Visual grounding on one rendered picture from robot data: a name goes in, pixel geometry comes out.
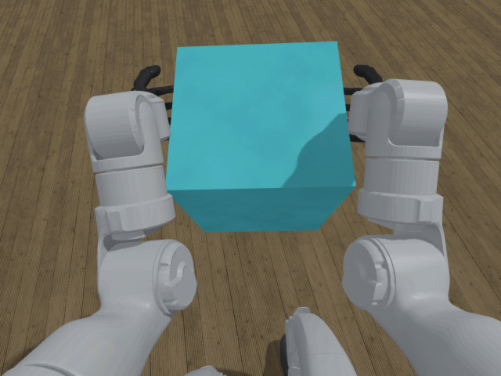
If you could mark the robot left forearm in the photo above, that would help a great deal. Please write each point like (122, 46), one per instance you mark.
(124, 131)

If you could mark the right robot upper arm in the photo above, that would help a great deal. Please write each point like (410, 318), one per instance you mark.
(402, 280)

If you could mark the left robot upper arm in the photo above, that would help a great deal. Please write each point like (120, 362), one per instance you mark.
(142, 285)

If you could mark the carton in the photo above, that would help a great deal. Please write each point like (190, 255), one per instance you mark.
(259, 138)

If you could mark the right robot hand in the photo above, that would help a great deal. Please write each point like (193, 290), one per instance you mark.
(372, 77)

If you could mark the robot right shin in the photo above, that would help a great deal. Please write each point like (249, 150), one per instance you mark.
(293, 361)

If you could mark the robot right forearm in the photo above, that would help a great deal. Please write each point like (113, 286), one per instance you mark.
(402, 123)

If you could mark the left robot hand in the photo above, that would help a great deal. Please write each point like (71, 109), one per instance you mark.
(143, 80)

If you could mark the robot right thigh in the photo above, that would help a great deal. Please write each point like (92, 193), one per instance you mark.
(319, 351)

